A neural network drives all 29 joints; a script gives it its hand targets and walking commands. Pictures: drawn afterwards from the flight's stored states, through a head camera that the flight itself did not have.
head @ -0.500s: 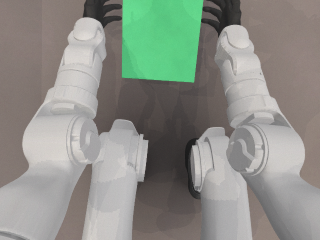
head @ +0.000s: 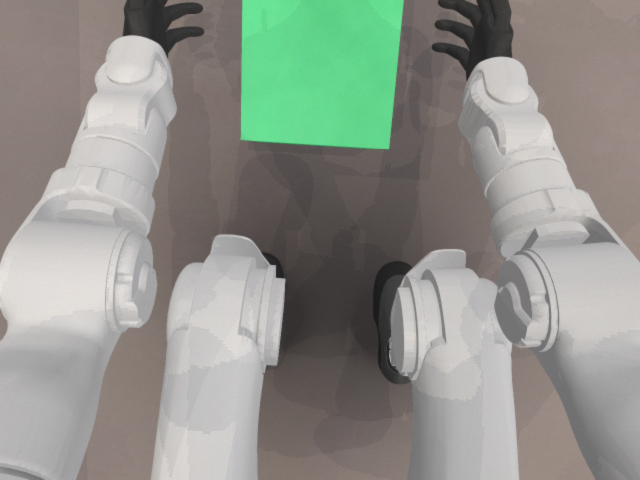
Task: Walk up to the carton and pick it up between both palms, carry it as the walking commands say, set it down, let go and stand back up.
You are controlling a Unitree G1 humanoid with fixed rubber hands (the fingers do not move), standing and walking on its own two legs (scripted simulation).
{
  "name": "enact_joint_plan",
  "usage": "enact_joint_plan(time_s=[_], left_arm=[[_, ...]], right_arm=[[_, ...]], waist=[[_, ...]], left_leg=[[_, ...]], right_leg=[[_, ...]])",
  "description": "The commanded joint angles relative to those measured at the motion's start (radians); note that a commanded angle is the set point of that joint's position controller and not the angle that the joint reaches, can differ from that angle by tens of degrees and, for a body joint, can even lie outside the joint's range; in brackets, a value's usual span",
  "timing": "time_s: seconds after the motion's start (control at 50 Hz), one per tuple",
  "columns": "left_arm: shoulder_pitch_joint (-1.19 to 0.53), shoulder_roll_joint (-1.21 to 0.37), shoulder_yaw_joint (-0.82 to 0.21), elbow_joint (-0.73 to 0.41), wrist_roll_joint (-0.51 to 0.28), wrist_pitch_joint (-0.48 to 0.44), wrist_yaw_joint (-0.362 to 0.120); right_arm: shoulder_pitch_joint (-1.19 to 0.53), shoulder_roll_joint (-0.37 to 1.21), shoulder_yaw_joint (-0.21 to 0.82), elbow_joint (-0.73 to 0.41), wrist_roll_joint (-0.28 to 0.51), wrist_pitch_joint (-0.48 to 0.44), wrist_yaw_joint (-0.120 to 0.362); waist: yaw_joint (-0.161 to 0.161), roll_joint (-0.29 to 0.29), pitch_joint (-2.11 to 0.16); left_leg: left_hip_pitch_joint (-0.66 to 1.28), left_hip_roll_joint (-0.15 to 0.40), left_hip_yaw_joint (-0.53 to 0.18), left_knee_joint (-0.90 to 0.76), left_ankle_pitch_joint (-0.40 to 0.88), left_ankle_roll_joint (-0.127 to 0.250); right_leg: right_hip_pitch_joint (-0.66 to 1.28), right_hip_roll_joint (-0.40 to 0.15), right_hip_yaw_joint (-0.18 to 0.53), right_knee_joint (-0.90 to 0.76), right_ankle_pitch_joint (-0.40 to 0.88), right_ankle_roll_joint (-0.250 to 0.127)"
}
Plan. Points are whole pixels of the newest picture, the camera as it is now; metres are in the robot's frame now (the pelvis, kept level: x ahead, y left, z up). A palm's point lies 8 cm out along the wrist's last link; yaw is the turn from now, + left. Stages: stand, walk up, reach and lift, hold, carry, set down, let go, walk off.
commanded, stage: set down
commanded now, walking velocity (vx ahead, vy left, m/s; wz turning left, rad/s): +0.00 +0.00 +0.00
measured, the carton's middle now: (320, 32) +0.55 +0.05 -0.28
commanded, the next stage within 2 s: let go in 1.48 s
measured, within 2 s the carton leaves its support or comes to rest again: neither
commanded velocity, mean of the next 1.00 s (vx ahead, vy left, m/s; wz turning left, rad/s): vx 0.00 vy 0.00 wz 0.00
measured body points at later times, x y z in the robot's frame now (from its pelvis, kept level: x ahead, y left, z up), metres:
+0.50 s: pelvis -0.01 +0.00 +0.05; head +0.33 +0.04 +0.34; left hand +0.53 +0.22 -0.09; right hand +0.54 -0.11 -0.09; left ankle +0.10 +0.11 -0.33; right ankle +0.10 -0.12 -0.33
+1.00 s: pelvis +0.02 +0.00 +0.18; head +0.32 +0.03 +0.50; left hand +0.52 +0.23 +0.06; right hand +0.54 -0.11 +0.07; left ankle +0.10 +0.11 -0.33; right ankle +0.10 -0.12 -0.33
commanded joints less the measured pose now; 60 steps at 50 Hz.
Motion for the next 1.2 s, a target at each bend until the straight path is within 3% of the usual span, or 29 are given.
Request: enact_joint_plan(time_s=[0.0, 0.12, 0.3, 0.58, 0.86, 1.18], left_arm=[[-0.263, 0.081, -0.017, -0.072, -0.03, -0.011, -0.006], [-0.272, 0.111, -0.006, -0.085, -0.031, -0.001, 0.006], [-0.24, 0.105, -0.004, -0.285, -0.039, 0.045, 0.044], [-0.121, 0.023, 0.095, -0.32, 0.066, 0.115, 0.021], [0.007, 0.001, 0.149, -0.431, 0.108, 0.134, 0.008], [0.135, -0.043, 0.181, -0.477, 0.157, 0.11, -0.037]], right_arm=[[-0.235, -0.04, 0.023, -0.097, 0.027, -0.014, -0.001], [-0.246, -0.065, 0.021, -0.128, 0.031, -0.004, -0.02], [-0.195, -0.06, 0.0, -0.308, 0.03, 0.042, -0.07], [-0.063, 0.017, -0.101, -0.366, -0.086, 0.102, -0.062], [0.057, 0.072, -0.109, -0.5, -0.134, 0.133, -0.059], [0.202, 0.117, -0.126, -0.542, -0.182, 0.116, -0.035]], waist=[[0.036, 0.022, -0.99], [0.036, 0.018, -1.099], [0.022, 0.061, -1.431], [0.003, 0.071, -1.321], [0.014, 0.06, -1.458], [0.004, 0.066, -1.41]], left_leg=[[0.473, 0.011, -0.013, -0.195, 0.35, -0.007], [0.54, 0.01, -0.003, -0.209, 0.34, -0.007], [0.761, -0.02, 0.03, -0.278, 0.375, -0.018], [0.757, -0.036, 0.045, -0.509, 0.313, -0.022], [0.956, -0.056, 0.059, -0.733, 0.454, -0.043], [1.204, -0.044, 0.035, -1.059, 0.588, -0.05]], right_leg=[[0.355, -0.03, -0.052, -0.137, 0.311, -0.006], [0.422, -0.03, -0.057, -0.157, 0.297, -0.006], [0.596, -0.011, -0.094, -0.226, 0.329, -0.014], [0.583, 0.001, -0.095, -0.459, 0.247, -0.027], [0.79, 0.021, -0.096, -0.696, 0.361, -0.011], [1.039, 0.004, -0.072, -1.051, 0.486, 0.0]])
